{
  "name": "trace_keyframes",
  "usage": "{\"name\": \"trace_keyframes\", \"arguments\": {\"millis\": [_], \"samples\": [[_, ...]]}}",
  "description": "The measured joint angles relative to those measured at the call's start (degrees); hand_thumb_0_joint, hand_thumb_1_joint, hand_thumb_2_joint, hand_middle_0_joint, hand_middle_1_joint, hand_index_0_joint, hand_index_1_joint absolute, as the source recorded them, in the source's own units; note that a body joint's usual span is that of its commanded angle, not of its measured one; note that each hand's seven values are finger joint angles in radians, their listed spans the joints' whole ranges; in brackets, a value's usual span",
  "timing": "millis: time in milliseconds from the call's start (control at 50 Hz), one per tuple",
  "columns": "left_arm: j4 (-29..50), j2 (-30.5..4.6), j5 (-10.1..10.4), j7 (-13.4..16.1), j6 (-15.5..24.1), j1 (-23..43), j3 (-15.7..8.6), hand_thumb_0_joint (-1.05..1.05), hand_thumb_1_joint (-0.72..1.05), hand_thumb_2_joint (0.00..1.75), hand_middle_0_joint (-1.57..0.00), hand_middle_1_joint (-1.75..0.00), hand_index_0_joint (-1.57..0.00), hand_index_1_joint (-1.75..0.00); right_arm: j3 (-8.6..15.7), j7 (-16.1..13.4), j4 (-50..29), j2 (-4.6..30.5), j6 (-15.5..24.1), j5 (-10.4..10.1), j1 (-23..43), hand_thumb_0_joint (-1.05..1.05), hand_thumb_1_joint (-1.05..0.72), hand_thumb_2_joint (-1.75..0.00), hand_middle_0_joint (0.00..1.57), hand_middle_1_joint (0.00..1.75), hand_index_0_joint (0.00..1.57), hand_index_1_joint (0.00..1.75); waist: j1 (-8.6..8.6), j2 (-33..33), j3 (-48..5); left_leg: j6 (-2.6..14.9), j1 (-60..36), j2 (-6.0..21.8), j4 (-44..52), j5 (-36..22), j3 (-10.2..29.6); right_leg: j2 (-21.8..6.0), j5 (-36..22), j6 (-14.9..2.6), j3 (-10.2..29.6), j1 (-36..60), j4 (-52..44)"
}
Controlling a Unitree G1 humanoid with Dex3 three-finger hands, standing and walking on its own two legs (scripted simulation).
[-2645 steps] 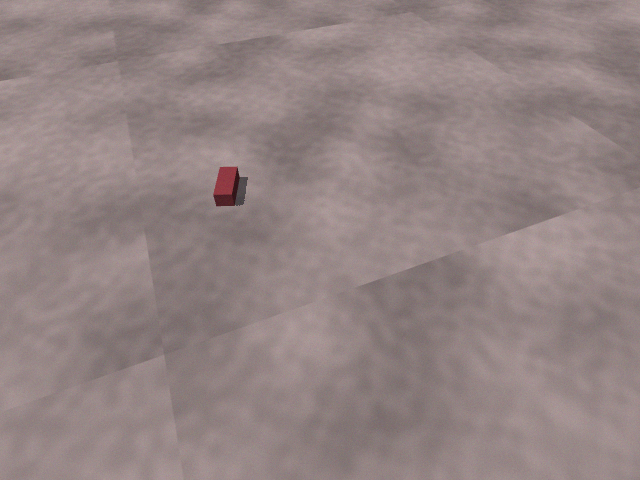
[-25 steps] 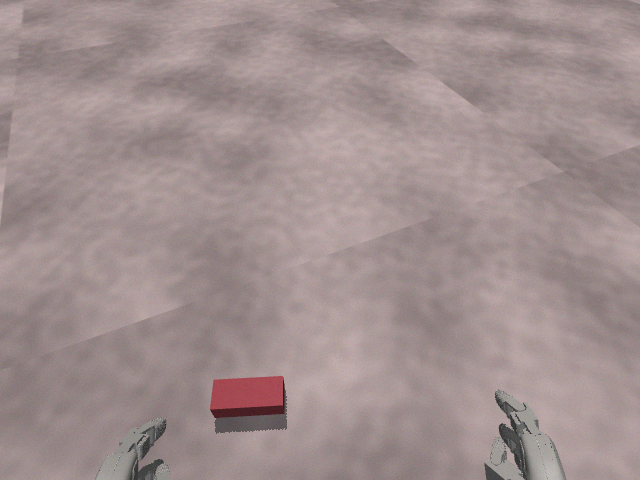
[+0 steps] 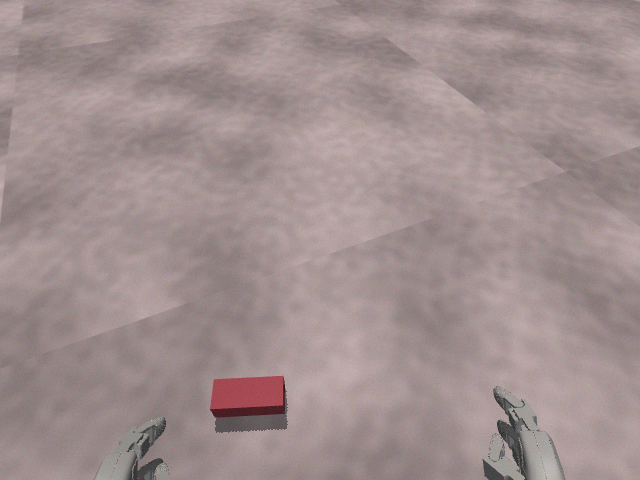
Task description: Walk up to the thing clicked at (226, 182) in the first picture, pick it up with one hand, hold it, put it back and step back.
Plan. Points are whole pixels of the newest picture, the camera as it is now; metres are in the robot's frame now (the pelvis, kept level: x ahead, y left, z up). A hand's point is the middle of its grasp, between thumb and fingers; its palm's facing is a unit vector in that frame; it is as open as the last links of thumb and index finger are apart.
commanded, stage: home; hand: left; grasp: from above
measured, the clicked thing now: (249, 396) +0.50 +0.19 -0.68
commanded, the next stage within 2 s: stand in 0.72 s
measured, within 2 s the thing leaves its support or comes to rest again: neither
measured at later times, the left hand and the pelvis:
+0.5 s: hand out of the picture +0.16 +0.18 -0.05, palm faces +0.03 -0.98 -0.20, open 7.4 cm; pelvis +0.00 +0.00 +0.00, yaw +0 degrees
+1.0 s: hand out of the picture +0.15 +0.22 -0.09, palm faces +0.01 -0.95 -0.33, open 7.4 cm; pelvis -0.01 +0.00 +0.02, yaw +0 degrees
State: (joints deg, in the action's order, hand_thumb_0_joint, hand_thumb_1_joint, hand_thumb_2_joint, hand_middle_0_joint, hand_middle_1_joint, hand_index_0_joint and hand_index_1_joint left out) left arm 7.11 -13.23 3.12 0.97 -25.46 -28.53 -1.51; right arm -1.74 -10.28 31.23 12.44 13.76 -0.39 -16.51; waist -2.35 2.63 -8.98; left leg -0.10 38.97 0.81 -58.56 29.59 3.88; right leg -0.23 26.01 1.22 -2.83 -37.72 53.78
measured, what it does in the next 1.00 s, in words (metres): stands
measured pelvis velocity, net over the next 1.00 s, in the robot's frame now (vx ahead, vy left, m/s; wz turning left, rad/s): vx -0.01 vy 0.00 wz -0.01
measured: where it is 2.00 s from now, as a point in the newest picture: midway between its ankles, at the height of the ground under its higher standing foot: outside the picture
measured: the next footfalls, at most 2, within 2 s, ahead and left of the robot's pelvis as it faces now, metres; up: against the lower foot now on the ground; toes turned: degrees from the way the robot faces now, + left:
none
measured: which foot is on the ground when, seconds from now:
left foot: down 0.00-1.00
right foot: down 0.00-1.00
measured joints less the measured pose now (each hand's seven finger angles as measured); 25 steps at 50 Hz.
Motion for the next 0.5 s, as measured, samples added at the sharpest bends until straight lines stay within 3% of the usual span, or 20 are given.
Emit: {"name": "trace_keyframes", "arguments": {"millis": [500], "samples": [[0.46,-0.07,0.14,0.06,0.05,-0.39,-0.04,0.01,0.9,0.9,-0.2,-0.3,-0.21,-0.3,0.26,0.19,-0.64,0.17,-0.39,-0.09,-0.29,0.02,-0.9,-0.9,0.2,0.3,0.2,0.3,-0.09,0.08,-0.25,0.03,0.47,0.09,-0.4,0.26,-0.06,0.1,0.19,0.03,0.08,-0.49,0.36]]}}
